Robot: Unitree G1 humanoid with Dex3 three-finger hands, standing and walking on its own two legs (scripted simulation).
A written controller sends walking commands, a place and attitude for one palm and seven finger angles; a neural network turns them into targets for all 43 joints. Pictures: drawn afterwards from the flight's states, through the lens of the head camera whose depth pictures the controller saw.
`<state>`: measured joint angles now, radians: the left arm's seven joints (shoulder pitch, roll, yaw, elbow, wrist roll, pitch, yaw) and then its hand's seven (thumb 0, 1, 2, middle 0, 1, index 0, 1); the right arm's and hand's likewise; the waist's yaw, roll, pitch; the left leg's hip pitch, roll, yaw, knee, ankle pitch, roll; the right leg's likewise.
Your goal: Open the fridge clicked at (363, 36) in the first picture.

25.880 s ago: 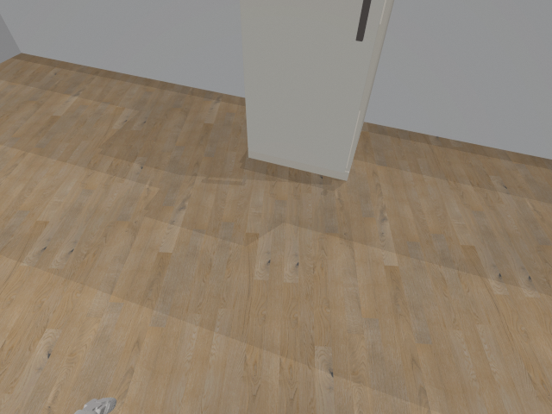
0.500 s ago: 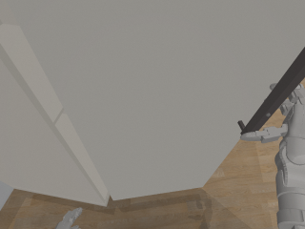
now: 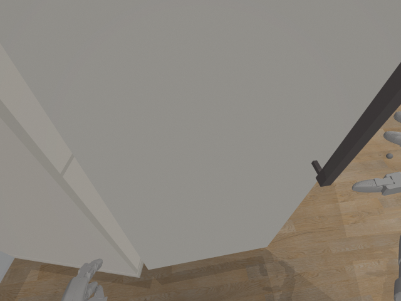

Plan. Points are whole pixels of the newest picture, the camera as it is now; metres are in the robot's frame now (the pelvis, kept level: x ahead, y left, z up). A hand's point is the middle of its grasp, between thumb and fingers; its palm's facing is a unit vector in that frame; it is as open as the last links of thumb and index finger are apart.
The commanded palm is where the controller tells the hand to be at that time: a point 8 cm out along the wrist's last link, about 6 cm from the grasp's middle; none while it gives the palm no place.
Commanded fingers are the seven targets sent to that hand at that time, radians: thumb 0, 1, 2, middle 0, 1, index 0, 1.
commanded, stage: slip the hand off the handle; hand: right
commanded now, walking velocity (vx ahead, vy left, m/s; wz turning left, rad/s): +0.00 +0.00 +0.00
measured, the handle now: (360, 117) +0.40 -0.25 +0.19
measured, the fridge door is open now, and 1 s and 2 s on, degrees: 72 72 72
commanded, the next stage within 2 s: draw the hand back to the body in 0.86 s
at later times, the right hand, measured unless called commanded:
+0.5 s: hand out of the picture +0.32 -0.35 +0.12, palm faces +0.38 +0.90 -0.24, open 14.6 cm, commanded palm +0.27 -0.39 +0.14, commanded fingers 0.00 0.55 -0.20 0.25 1.15 0.25 1.15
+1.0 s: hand out of the picture +0.23 -0.35 +0.13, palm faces +0.42 +0.87 -0.25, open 14.6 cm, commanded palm +0.19 -0.38 +0.14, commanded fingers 0.00 0.55 -0.20 0.25 1.15 0.25 1.15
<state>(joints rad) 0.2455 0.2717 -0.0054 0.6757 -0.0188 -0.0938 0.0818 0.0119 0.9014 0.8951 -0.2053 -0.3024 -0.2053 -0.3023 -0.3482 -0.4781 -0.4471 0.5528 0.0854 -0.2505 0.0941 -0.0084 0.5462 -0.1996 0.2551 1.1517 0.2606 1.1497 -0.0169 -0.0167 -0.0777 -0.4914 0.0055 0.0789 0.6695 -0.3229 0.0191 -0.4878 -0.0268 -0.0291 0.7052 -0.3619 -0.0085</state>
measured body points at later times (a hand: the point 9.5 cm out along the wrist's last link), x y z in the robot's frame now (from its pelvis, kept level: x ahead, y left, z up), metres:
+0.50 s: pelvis +0.00 -0.02 +0.00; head +0.04 -0.03 +0.45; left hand +0.11 +0.24 -0.11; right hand +0.29 -0.40 +0.14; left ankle +0.01 +0.11 -0.72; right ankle -0.01 -0.11 -0.72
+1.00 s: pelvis -0.01 -0.02 +0.00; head +0.01 -0.02 +0.45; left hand +0.20 +0.20 -0.08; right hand +0.20 -0.40 +0.15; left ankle +0.01 +0.11 -0.72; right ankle -0.01 -0.11 -0.72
